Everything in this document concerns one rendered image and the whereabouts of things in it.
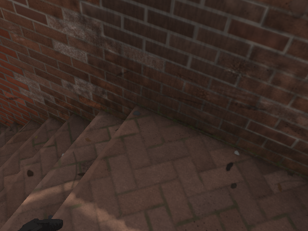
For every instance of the stairs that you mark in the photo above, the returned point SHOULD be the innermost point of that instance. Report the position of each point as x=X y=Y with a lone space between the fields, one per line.
x=40 y=165

